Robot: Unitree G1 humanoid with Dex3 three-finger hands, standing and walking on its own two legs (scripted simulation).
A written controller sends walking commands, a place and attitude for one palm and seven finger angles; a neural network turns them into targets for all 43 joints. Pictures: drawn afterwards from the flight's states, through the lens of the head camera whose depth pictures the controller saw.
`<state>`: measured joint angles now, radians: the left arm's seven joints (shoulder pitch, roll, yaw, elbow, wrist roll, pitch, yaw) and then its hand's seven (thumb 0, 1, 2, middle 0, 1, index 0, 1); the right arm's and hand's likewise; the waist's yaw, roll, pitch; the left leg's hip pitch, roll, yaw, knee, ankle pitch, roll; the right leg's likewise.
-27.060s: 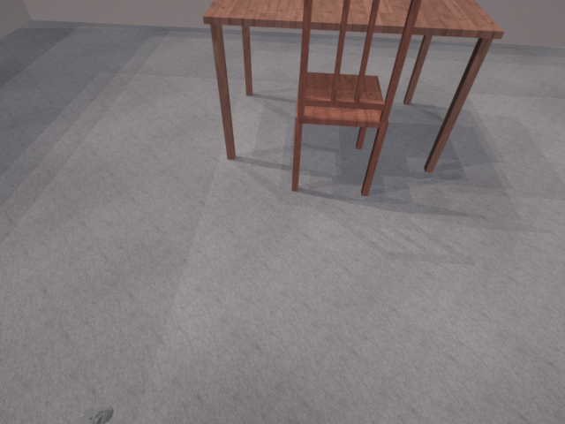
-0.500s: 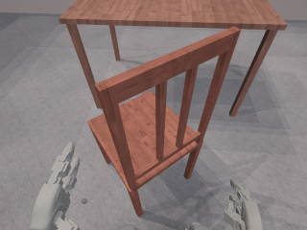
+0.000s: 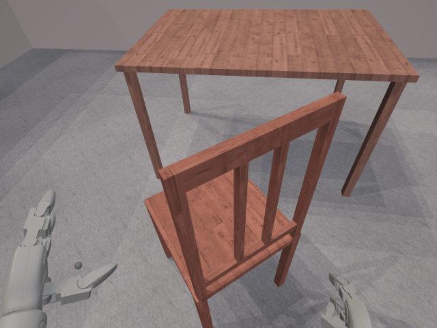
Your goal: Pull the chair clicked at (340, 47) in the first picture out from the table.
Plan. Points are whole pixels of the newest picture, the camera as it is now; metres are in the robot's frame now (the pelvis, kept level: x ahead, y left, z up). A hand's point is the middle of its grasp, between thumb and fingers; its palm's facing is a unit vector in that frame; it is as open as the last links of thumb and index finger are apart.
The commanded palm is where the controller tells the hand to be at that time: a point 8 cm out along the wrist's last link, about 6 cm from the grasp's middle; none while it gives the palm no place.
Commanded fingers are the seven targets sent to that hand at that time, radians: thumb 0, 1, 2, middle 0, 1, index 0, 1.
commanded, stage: draw the hand back to the body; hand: left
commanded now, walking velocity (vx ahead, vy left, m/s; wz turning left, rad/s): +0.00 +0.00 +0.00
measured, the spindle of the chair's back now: (239, 220) +0.36 +0.00 -0.04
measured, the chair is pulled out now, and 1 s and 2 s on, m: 0.50 0.50 0.50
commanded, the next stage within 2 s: step back with the hand held close in 0.66 s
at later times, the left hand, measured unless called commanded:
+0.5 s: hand (63, 217) +0.22 +0.25 +0.16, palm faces +0.45 -0.77 -0.45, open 7.7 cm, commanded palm +0.17 +0.29 +0.19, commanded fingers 0.00 0.90 0.90 -0.20 -0.30 -0.20 -0.30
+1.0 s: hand (51, 210) +0.21 +0.26 +0.18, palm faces +0.40 -0.75 -0.52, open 7.4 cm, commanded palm +0.15 +0.29 +0.19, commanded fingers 0.00 0.90 0.90 -0.20 -0.30 -0.20 -0.30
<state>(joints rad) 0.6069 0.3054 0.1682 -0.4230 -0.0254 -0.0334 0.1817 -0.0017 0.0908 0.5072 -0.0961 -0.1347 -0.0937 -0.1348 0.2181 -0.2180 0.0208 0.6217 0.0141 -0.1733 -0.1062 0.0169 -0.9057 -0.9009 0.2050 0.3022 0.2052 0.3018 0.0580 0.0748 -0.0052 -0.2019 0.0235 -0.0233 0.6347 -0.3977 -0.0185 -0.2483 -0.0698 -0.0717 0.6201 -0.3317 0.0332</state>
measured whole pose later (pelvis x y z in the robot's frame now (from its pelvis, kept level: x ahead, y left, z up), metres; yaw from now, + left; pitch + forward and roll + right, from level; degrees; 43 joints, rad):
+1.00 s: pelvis -0.01 +0.00 +0.02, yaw -3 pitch -1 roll +0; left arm 0.50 0.39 0.42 -0.44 -0.04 -0.14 0.16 0.02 0.90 0.90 -0.21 -0.30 -0.21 -0.30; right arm 0.13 -0.22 -0.01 0.60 0.00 -0.06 -0.07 0.01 -0.91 -0.90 0.21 0.30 0.21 0.30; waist 0.02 0.07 0.07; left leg -0.14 0.03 0.03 0.45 -0.29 -0.02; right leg -0.22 -0.05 -0.02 0.45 -0.21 0.04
